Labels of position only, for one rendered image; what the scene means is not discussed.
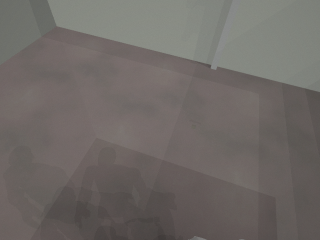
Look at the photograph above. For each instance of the panel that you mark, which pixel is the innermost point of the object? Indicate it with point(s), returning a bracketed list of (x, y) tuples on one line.
[(225, 33)]

